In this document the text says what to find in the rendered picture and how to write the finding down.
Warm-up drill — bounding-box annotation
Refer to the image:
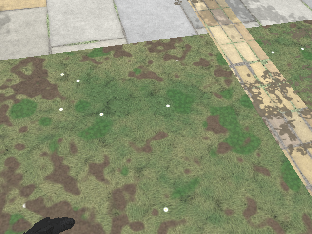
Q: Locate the left robot hand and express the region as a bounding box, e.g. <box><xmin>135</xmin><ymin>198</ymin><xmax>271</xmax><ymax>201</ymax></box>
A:
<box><xmin>22</xmin><ymin>217</ymin><xmax>75</xmax><ymax>234</ymax></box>

